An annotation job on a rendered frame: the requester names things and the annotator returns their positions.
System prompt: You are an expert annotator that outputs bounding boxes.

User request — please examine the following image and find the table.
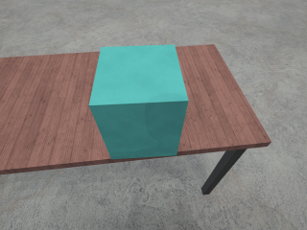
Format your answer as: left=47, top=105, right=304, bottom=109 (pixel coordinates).
left=0, top=44, right=272, bottom=195

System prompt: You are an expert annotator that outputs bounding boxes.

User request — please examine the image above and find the carton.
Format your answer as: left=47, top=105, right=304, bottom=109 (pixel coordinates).
left=89, top=44, right=189, bottom=160

